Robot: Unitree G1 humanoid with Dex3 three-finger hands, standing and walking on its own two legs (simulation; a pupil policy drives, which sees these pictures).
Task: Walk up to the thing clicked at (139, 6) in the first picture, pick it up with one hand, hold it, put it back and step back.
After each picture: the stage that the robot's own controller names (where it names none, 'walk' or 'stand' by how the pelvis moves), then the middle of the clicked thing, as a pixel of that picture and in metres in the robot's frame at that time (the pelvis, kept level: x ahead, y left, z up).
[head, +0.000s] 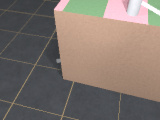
stand; out of the picture +0.89 -0.30 +0.10
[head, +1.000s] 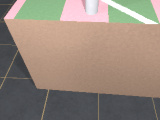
walk; out of the picture +0.83 -0.01 +0.12
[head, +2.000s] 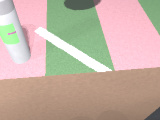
stand; (11, 32) +0.46 +0.26 +0.12
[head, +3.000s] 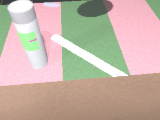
stand; (31, 39) +0.46 +0.19 +0.11
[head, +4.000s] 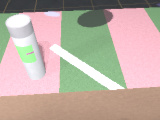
stand; (29, 51) +0.44 +0.20 +0.09
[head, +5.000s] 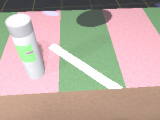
stand; (28, 50) +0.44 +0.20 +0.09
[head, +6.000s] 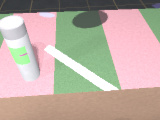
stand; (22, 53) +0.43 +0.22 +0.09
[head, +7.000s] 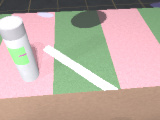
stand; (21, 53) +0.43 +0.22 +0.09
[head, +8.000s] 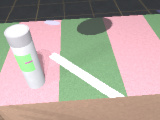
rise first; (28, 60) +0.41 +0.22 +0.10
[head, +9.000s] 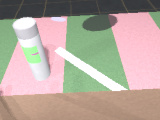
go down; (34, 52) +0.44 +0.21 +0.10
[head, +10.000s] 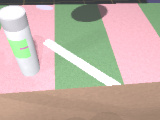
go down; (22, 46) +0.44 +0.20 +0.11
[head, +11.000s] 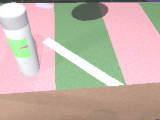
go down; (22, 45) +0.44 +0.20 +0.12
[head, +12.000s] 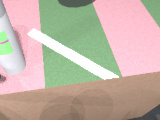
close in; (2, 39) +0.42 +0.21 +0.14
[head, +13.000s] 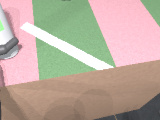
close; out of the picture +0.49 +0.23 +0.15
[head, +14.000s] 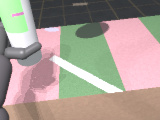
lift; (17, 18) +0.35 +0.16 +0.32
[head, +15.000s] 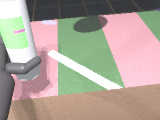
hold; (17, 34) +0.35 +0.17 +0.26
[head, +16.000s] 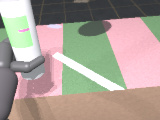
hold; (23, 34) +0.35 +0.17 +0.27
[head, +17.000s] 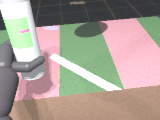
crouch; (23, 35) +0.36 +0.17 +0.26
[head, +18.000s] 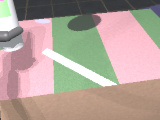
crouch; (0, 5) +0.45 +0.22 +0.29
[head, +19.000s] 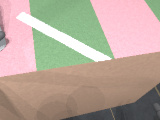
lower; out of the picture +0.50 +0.24 +0.16
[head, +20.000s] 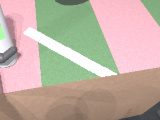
lower; out of the picture +0.46 +0.23 +0.15
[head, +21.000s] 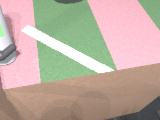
lower; out of the picture +0.47 +0.23 +0.15
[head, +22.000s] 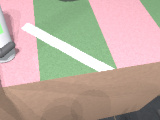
lower; out of the picture +0.48 +0.23 +0.15
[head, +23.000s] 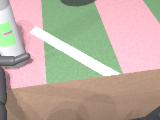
open; (4, 32) +0.44 +0.21 +0.15
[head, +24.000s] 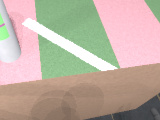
sink last; out of the picture +0.45 +0.21 +0.15
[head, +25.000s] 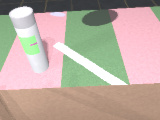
sink last; (32, 43) +0.46 +0.22 +0.13
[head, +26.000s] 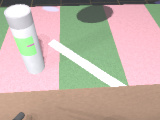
stand; (28, 44) +0.44 +0.21 +0.11
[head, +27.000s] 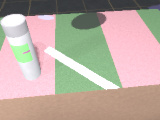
walk; (24, 51) +0.44 +0.22 +0.10
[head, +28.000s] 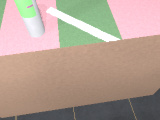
walk; (27, 7) +0.59 +0.22 +0.12
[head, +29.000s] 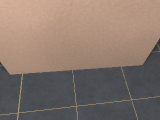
walk; out of the picture +0.94 +0.16 +0.12
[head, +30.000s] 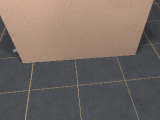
stand; out of the picture +1.27 +0.25 +0.11
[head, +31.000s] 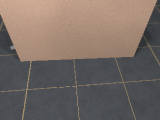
stand; out of the picture +1.26 +0.19 +0.10
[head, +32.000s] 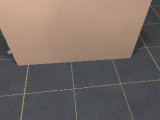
stand; out of the picture +1.25 +0.21 +0.09
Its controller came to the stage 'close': yes
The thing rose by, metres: 0.20
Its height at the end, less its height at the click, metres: +0.00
